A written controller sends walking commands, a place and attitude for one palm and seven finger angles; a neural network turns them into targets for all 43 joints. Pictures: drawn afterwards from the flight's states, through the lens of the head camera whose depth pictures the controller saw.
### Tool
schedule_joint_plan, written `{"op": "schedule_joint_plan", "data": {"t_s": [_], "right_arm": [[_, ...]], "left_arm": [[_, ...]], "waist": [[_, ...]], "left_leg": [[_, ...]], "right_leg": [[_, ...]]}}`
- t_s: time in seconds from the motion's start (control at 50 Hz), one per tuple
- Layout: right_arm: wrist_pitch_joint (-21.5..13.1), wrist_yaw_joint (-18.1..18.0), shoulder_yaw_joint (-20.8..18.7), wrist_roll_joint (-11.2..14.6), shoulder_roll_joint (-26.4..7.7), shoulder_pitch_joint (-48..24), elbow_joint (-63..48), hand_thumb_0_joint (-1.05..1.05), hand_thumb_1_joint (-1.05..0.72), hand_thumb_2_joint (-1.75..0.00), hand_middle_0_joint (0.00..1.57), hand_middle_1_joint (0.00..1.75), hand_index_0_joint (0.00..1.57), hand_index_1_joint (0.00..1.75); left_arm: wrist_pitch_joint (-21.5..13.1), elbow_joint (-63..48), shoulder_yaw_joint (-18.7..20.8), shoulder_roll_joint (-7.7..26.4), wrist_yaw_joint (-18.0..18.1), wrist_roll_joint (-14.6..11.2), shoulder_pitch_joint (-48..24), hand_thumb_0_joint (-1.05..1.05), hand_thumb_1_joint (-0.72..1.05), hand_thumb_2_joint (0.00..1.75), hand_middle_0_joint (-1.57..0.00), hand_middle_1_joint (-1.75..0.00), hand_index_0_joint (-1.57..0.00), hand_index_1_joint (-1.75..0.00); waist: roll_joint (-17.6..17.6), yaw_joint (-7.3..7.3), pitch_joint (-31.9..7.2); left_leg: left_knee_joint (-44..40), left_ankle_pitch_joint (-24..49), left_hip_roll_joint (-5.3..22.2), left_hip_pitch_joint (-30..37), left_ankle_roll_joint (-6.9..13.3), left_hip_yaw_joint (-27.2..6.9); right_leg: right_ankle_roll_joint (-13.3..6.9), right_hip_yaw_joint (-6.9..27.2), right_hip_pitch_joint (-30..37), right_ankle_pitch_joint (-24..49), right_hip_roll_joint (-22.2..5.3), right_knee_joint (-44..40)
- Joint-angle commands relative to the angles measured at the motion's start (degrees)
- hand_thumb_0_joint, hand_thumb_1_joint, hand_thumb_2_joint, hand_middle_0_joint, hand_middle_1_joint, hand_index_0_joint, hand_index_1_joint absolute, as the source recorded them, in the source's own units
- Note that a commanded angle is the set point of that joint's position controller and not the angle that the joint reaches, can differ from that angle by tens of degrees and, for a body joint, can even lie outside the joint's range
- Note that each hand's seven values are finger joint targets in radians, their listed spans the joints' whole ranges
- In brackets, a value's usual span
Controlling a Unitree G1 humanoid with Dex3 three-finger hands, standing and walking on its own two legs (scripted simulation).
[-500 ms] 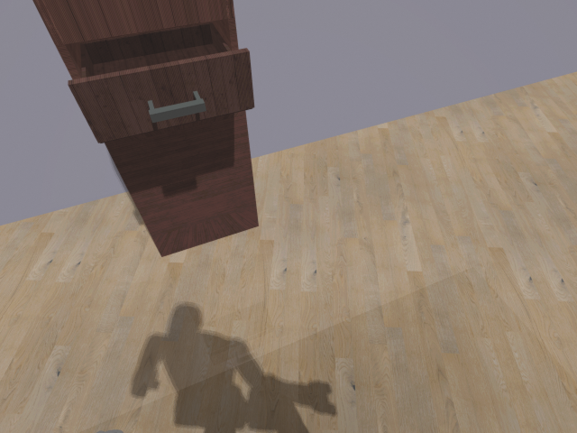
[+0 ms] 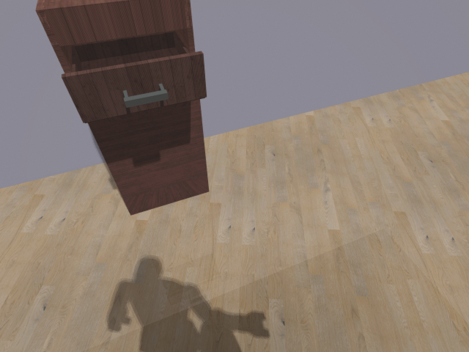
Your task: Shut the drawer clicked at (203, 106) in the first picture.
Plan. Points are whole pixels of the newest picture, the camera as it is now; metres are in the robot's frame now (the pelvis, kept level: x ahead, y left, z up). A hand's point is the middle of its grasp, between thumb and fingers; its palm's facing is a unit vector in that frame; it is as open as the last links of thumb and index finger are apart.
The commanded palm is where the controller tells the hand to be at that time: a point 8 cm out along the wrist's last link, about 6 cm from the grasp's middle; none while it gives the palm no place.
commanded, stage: stand and wait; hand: left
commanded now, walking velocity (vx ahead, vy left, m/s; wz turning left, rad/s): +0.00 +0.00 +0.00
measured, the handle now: (145, 94) +0.76 +0.32 +0.03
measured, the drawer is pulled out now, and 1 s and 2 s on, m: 0.20 0.20 0.20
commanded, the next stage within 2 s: look at it before walking up in 0.76 s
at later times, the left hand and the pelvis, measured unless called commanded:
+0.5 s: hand out of the picture +0.04 +0.23 -0.16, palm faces -0.02 -0.95 -0.30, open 7.4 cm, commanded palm none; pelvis -0.02 +0.00 +0.00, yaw +0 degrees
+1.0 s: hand out of the picture +0.03 +0.24 -0.16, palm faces -0.03 -0.95 -0.30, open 7.4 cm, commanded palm none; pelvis -0.02 +0.01 +0.00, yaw +0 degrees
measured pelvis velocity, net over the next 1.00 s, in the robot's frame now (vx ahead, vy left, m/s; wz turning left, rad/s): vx -0.02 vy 0.01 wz -0.01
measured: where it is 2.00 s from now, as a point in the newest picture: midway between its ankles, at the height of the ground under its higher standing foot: outside the picture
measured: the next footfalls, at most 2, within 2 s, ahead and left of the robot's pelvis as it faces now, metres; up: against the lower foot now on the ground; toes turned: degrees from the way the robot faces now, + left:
none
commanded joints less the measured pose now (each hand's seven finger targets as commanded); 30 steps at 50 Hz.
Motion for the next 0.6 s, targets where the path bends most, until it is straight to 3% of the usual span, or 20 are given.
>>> {"op": "schedule_joint_plan", "data": {"t_s": [0.0, 0.42, 0.58], "right_arm": [[-1.1, -1.0, -2.4, 0.0, -10.3, -1.8, -3.0, 0.0, -0.9, -0.9, 0.2, 0.3, 0.2, 0.3], [-1.2, -0.7, -2.2, 0.1, -9.0, 0.9, 0.4, 0.0, -0.9, -0.9, 0.2, 0.3, 0.2, 0.3], [-1.4, -0.7, -2.3, 0.1, -9.0, 1.4, 0.4, 0.0, -0.9, -0.9, 0.2, 0.3, 0.2, 0.3]], "left_arm": [[-1.6, -3.2, 2.8, 11.6, 0.7, 0.0, -1.7, 0.0, 0.9, 0.9, -0.2, -0.3, -0.2, -0.3], [-1.7, -0.5, 2.4, 10.1, 0.6, 0.0, -0.2, 0.0, 0.9, 0.9, -0.2, -0.3, -0.2, -0.3], [-1.7, -0.5, 2.5, 10.0, 0.6, 0.1, -0.1, 0.0, 0.9, 0.9, -0.2, -0.3, -0.2, -0.3]], "waist": [[-1.1, -0.45, -3.4], [-0.2, -0.51, -0.2], [-0.2, -0.43, 0.0]], "left_leg": [[-2.3, 15.1, 5.8, 1.2, 2.3, -3.4], [-4.9, 6.7, 5.7, -1.1, 2.0, -4.1], [-5.2, 6.8, 5.9, -1.7, 2.1, -4.5]], "right_leg": [[-1.3, 5.0, 0.2, 17.9, -6.7, -4.2], [-1.1, 6.4, -2.6, 6.0, -6.2, -7.9], [-1.0, 6.2, -2.8, 5.7, -6.0, -7.5]]}}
